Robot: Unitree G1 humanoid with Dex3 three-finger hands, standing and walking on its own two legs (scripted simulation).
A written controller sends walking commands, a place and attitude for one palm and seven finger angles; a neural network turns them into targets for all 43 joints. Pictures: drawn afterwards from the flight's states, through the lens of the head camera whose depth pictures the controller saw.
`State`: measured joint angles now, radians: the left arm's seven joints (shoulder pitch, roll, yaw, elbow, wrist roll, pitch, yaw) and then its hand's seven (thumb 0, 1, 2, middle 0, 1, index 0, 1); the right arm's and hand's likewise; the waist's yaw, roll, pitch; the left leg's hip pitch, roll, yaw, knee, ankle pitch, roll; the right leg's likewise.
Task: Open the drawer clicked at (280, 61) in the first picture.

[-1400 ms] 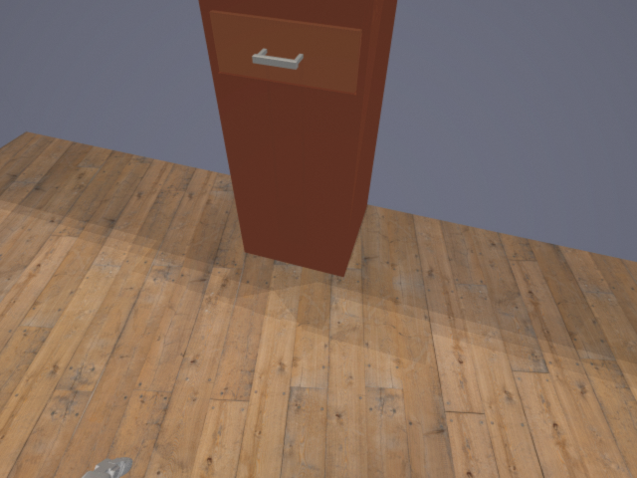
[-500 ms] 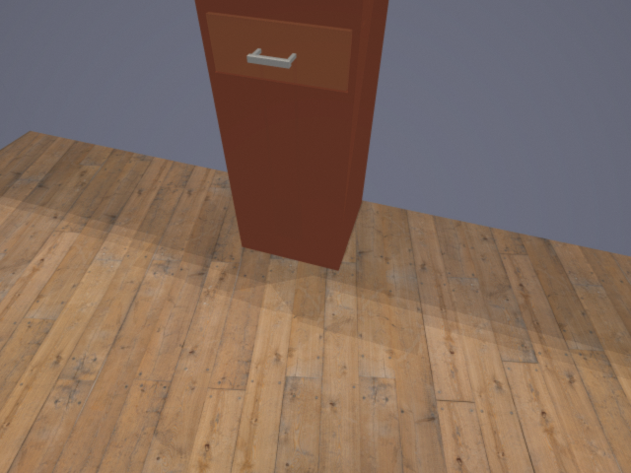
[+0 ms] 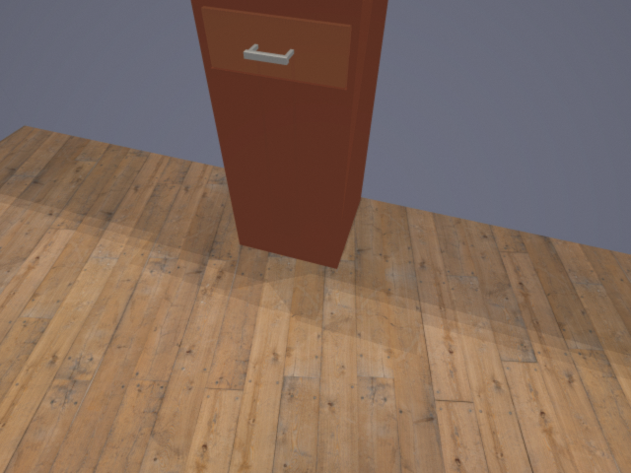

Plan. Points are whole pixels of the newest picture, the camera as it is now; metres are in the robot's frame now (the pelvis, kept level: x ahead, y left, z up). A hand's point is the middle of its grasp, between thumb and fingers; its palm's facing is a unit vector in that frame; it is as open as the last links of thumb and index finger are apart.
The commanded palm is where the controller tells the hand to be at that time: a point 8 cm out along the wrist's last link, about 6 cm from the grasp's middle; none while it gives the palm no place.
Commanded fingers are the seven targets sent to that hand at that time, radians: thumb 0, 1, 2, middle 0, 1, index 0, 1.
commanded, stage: look at it before walking up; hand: left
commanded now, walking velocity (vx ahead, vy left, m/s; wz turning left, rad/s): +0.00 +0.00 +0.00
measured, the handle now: (269, 53) +1.03 +0.18 +0.07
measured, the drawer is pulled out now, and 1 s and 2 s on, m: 0.00 0.00 0.00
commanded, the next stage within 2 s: turn to face it in 0.04 s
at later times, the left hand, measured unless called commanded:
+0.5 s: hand out of the picture +0.06 +0.21 -0.17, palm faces -0.09 -0.96 -0.26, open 7.4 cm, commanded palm none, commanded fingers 0.00 0.90 0.90 -0.20 -0.30 -0.20 -0.30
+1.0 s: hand out of the picture +0.05 +0.20 -0.18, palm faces -0.19 -0.96 -0.21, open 7.4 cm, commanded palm none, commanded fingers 0.00 0.90 0.90 -0.20 -0.30 -0.20 -0.30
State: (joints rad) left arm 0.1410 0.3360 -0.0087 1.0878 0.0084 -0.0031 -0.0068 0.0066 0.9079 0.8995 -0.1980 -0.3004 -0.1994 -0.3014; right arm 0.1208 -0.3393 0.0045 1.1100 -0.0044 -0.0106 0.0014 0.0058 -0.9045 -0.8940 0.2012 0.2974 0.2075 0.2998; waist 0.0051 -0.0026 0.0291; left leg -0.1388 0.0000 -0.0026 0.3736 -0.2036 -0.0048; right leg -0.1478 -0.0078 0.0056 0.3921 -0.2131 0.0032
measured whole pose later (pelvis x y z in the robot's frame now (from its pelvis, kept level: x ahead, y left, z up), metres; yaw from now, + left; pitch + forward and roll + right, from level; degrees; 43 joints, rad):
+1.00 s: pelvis -0.04 +0.02 -0.01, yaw -14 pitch -1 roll +0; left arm 0.26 0.21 0.05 1.00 0.02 0.05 0.00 0.01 0.91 0.90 -0.19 -0.30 -0.20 -0.30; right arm 0.29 -0.18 -0.03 1.05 -0.03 0.01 -0.02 0.01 -0.91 -0.89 0.20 0.30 0.21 0.30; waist -0.01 -0.01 0.00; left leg -0.21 0.06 0.16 0.51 -0.27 0.02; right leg -0.33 -0.02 -0.03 0.81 -0.43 0.00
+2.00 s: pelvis +0.27 +0.13 -0.01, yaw -12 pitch -1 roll +2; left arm 0.15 0.14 0.06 1.00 0.03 0.01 -0.01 0.00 0.91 0.90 -0.19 -0.30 -0.19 -0.30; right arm 0.45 -0.10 -0.02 1.13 -0.02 -0.07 -0.02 0.00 -0.91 -0.89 0.20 0.30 0.20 0.30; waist -0.04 -0.01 0.02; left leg 0.04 -0.09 0.21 0.29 -0.33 0.09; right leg -0.57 -0.11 -0.07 0.86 -0.19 0.00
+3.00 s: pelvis +0.41 +0.06 -0.01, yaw -16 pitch +0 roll +2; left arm 0.30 0.15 0.03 1.01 0.02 0.02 0.02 0.00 0.91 0.90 -0.19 -0.30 -0.19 -0.30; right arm 0.22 -0.22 -0.07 1.04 -0.02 0.07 0.00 0.01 -0.91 -0.89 0.20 0.30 0.20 0.30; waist 0.01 0.04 0.01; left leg -0.43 0.03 0.02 0.81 -0.33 -0.02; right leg -0.20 -0.03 -0.04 0.51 -0.30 -0.03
